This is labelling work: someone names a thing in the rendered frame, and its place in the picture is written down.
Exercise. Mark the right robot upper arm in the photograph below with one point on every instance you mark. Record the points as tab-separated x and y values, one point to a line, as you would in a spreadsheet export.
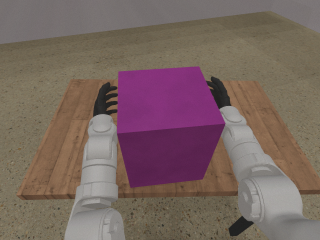
273	203

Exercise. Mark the table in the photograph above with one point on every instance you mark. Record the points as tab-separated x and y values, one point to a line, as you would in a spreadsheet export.
56	169

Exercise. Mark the left robot forearm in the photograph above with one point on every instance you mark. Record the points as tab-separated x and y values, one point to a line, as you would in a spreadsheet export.
98	188

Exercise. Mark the carton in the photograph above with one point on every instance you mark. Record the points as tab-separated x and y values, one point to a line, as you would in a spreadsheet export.
168	125

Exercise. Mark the robot left hand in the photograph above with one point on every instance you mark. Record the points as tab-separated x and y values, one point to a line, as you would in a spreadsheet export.
100	105

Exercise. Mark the robot right hand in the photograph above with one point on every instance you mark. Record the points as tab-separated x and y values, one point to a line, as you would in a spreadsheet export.
219	92

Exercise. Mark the right robot forearm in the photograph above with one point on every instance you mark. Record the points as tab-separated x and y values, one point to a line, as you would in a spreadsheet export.
244	150

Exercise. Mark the left robot upper arm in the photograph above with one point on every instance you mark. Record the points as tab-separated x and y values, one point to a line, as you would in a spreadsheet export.
98	224

